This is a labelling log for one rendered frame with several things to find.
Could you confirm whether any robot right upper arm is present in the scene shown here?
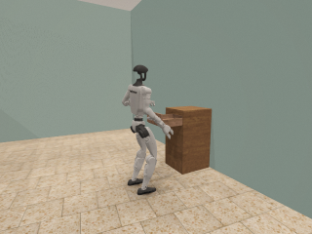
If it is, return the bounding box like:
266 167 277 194
141 86 152 115

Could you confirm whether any cabinet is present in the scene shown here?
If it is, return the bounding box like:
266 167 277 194
165 105 212 175

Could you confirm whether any robot left thigh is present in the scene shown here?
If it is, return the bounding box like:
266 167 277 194
130 126 147 159

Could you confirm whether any drawer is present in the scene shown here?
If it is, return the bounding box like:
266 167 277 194
147 112 183 127

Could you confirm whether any robot right forearm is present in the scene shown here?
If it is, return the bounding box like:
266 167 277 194
146 108 166 129

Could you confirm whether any robot left upper arm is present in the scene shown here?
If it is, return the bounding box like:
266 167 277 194
122 84 132 106

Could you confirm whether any robot left shin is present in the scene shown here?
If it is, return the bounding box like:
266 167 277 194
132 153 146 181

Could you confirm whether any robot right hand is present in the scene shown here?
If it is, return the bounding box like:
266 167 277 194
162 125 174 139

